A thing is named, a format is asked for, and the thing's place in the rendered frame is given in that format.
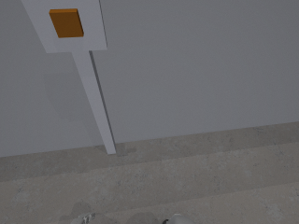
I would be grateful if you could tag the robot left hand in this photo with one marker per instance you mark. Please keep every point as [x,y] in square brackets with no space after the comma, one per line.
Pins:
[84,218]

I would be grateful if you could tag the button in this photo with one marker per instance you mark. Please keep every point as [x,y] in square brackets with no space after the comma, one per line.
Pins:
[66,22]

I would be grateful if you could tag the panel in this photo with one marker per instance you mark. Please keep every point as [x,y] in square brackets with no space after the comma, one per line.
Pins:
[81,47]

